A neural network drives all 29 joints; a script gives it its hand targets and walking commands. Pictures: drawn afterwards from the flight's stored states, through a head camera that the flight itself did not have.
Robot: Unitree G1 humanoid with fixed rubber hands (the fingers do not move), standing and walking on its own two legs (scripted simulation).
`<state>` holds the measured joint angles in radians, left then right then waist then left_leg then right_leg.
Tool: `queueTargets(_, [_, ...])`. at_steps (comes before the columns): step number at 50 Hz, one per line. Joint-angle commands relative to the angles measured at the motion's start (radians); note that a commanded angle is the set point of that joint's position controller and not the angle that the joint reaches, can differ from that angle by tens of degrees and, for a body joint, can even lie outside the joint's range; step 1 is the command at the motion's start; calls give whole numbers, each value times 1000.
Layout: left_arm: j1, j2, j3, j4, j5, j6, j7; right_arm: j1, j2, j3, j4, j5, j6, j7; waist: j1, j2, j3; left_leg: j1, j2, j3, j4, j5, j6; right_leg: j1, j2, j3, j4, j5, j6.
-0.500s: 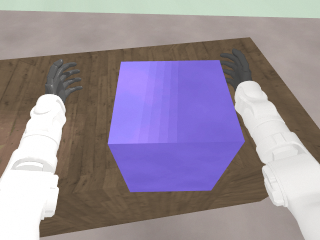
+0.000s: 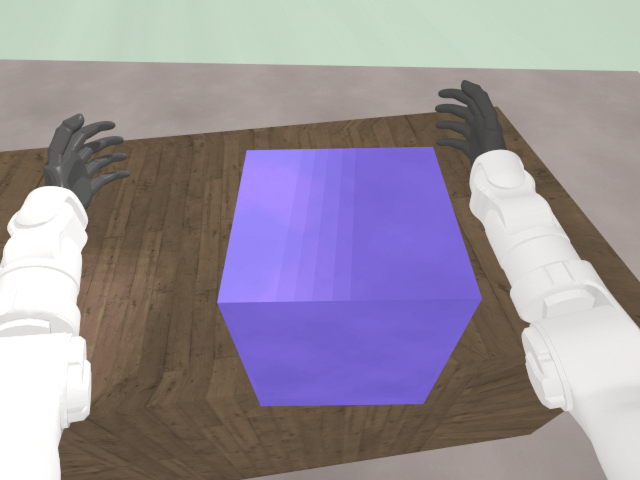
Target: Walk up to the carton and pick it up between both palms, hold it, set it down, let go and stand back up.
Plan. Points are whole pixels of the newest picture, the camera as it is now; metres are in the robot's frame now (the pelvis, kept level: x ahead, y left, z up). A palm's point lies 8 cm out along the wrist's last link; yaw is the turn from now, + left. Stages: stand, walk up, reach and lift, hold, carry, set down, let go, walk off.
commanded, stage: stand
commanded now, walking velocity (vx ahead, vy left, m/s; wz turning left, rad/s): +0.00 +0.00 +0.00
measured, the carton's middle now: (340, 285) +0.37 +0.02 +0.01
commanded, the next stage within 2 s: none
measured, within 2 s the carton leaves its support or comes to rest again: neither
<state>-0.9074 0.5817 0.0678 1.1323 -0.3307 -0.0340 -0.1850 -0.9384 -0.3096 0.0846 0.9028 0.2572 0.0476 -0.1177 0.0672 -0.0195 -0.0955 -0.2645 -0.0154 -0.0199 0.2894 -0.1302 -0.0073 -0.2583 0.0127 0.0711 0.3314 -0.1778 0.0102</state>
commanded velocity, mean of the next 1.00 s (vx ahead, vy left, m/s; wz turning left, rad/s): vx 0.00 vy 0.00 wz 0.00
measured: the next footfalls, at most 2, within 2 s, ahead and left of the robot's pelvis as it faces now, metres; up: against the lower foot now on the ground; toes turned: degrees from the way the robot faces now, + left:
none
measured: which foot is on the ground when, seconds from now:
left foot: down 0.00-1.00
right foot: down 0.00-1.00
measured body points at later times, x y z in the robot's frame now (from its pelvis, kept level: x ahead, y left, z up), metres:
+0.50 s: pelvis +0.08 -0.02 -0.01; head +0.10 -0.05 +0.44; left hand +0.22 +0.30 -0.06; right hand +0.11 -0.27 -0.17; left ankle +0.00 +0.12 -0.75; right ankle -0.01 -0.12 -0.74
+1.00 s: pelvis +0.05 -0.02 -0.01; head +0.05 -0.04 +0.44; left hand +0.22 +0.30 -0.06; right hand +0.09 -0.30 -0.14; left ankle +0.00 +0.12 -0.75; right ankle -0.02 -0.12 -0.75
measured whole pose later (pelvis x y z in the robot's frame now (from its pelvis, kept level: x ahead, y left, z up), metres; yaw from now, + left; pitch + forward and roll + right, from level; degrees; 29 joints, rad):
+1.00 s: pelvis +0.05 -0.02 -0.01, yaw -2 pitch +1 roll +0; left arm 0.22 0.41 0.08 0.66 0.03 -0.04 0.05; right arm 0.34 -0.32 -0.02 0.87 -0.06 -0.02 0.02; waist -0.01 0.03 -0.05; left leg -0.11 0.05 0.03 0.40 -0.30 -0.04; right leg -0.10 0.04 0.04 0.41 -0.32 -0.03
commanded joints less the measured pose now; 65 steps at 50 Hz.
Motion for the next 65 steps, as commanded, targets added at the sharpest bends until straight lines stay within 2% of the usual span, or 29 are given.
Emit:
queueTargets(1, [636, -65, 101, -58, 355, 80, -29, 586, -51, -82, -44, -252, -16, 88, -17, 65, -141, 79, 113, -60, 53, -77, -47, -17, -115, 87, 78, -70, -9])
queueTargets(2, [607, -97, 82, -114, 375, 86, -24, 559, -75, -93, -86, -257, -27, 97, -27, 61, -40, 95, 152, -63, 82, -96, -42, -150, -146, 75, 60, -163, -12])
queueTargets(5, [749, -132, 48, -204, 407, 53, 8, 680, -105, -124, -161, -267, -75, 114, -59, 62, 126, -22, 186, -104, 21, -155, -15, -218, -126, 68, 51, -83, -20])
queueTargets(7, [856, -120, 47, -235, 409, 15, 30, 746, -106, -146, -178, -272, -114, 131, -56, 53, 91, -59, 164, -90, 15, -166, -5, -101, -109, 54, 72, -41, -16])
queueTargets(10, [1091, -134, 40, -242, 425, -28, 67, 832, -77, -173, -154, -308, -144, 143, -13, 146, -16, 5, 152, -72, -17, -271, 8, -81, -92, 60, 101, -141, -49])
queueTargets(11, [1174, -131, 48, -248, 423, -26, 81, 903, -74, -172, -169, -325, -154, 140, -9, 69, -66, 31, 170, -79, -30, -251, 8, -41, -97, 34, 99, -141, -52])
queueTargets(14, [1199, -165, 22, -332, 409, -44, 114, 1048, -63, -182, -169, -326, -142, 154, -41, -42, -28, 2, 145, -53, 57, -78, 13, -4, -159, 103, 55, 84, -56])
queueTargets(17, [1237, -138, 14, -333, 391, -52, 152, 1186, -63, -169, -102, -337, -141, 155, -59, -248, -11, 13, 137, -49, 55, -7, 12, 88, -170, 72, 95, 454, -33])
queueTargets(19, [1267, -139, -6, -334, 381, -61, 171, 1172, -86, -168, -95, -345, -143, 158, -42, -309, -36, 56, 135, -29, 70, 55, 20, 140, -177, 78, 146, 740, -30])
queueTargets(21, [1283, -126, -18, -354, 378, -61, 190, 1204, -101, -174, -89, -341, -144, 158, -34, -256, -53, 68, 132, -4, 98, 166, 18, 178, -178, 78, 185, 950, -22])
queueTargets(25, [1270, -109, -13, -381, 383, -42, 194, 1236, -101, -166, -69, -342, -119, 157, -42, -100, -18, 117, 123, 26, 117, 155, 16, 123, -171, 91, 168, 858, -31])
queueTargets(27, [1285, -119, -20, -390, 380, -28, 198, 1340, -95, -162, -48, -340, -112, 150, -66, -85, -23, 153, 140, 4, 108, 273, 28, 124, -148, 73, 166, 755, -33])
queueTargets(29, [1289, -127, -20, -383, 380, -22, 200, 1349, -80, -158, -46, -339, -107, 152, -65, -163, -3, 154, 149, -13, 107, 208, 28, 106, -141, 57, 137, 644, -29])
queueTargets(30, [1304, -138, -22, -386, 381, -19, 198, 1343, -117, -169, -43, -337, -103, 147, -63, -87, 14, 188, 158, -13, 116, 287, 26, 83, -131, 71, 136, 664, -34])
queueTargets(31, [1330, -135, -24, -385, 378, -16, 201, 1344, -104, -160, -51, -334, -102, 143, -52, -120, 33, 195, 159, 0, 130, 376, 31, 89, -128, 57, 148, 734, -22])
queueTargets(33, [1303, -111, -18, -398, 379, -8, 208, 1368, -102, -157, -51, -326, -102, 140, -73, -71, 51, 139, 158, -3, 134, 411, 27, 149, -139, 50, 151, 764, -20])
queueTargets(36, [1314, -88, -10, -404, 372, 4, 198, 1354, -85, -140, -58, -325, -89, 141, -64, -129, 68, 131, 138, 10, 132, 145, 15, 128, -156, 74, 104, 799, -25])
queueTargets(37, [1302, -119, -23, -404, 374, 11, 194, 1370, -113, -148, -46, -318, -85, 139, -74, -72, 85, 138, 139, -7, 101, 141, 18, 131, -144, 69, 91, 670, -35])
queueTargets(41, [1300, -104, -22, -429, 369, 22, 199, 1349, -119, -141, -74, -317, -84, 130, -63, -82, 111, 153, 155, -18, 116, 273, 17, 131, -131, 65, 109, 696, -34])
queueTargets(43, [1280, -106, -20, -431, 372, 29, 203, 1340, -124, -139, -73, -310, -80, 130, -68, -116, 84, 149, 143, -6, 123, 153, 13, 150, -147, 75, 90, 731, -30])
queueTargets(44, [1280, -86, -19, -443, 366, 33, 202, 1341, -155, -148, -77, -316, -78, 134, -68, -51, 50, 158, 140, -4, 114, 176, 17, 168, -133, 69, 86, 619, -39])
queueTargets(46, [1265, -100, -20, -435, 370, 41, 199, 1364, -106, -128, -76, -313, -76, 136, -77, -87, 88, 142, 132, -8, 99, 100, 5, 163, -131, 63, 73, 567, -42])
queueTargets(48, [1265, -123, -27, -442, 369, 47, 192, 1339, -145, -140, -71, -316, -72, 132, -63, -12, 119, 147, 147, -14, 87, 160, 8, 148, -114, 57, 49, 437, -33])
queueTargets(51, [1224, -94, -16, -447, 372, 46, 198, 1344, -151, -138, -73, -310, -72, 125, -72, -32, 122, 145, 155, -28, 66, 201, 4, 176, -119, 56, 45, 393, -32])
queueTargets(52, [1218, -120, -29, -449, 370, 48, 198, 1354, -163, -136, -67, -310, -73, 126, -67, 7, 133, 143, 159, -40, 45, 176, 13, 164, -119, 63, 25, 309, -33])
queueTargets(54, [1172, -106, -26, -444, 370, 54, 196, 1334, -125, -124, -63, -309, -72, 133, -80, -38, 214, 117, 155, -58, -2, 69, 10, 108, -114, 59, -16, 132, -40])
queueTargets(57, [1201, -93, -29, -440, 371, 49, 191, 1350, -133, -126, -46, -303, -73, 137, -78, 51, 173, 148, 156, -67, -12, 107, 20, 131, -113, 77, -26, 99, -39])
queueTargets(60, [1201, -97, -30, -431, 370, 43, 195, 1355, -143, -130, -36, -306, -71, 140, -74, -52, 175, 131, 146, -71, -41, 15, 11, 148, -111, 63, -56, 44, -34])
queueTargets(65, [1188, -107, -37, -423, 370, 37, 194, 1373, -124, -125, -4, -303, -69, 136, -74, -49, 178, 120, 133, -64, -41, 7, 3, 170, -122, 80, -67, 65, -35])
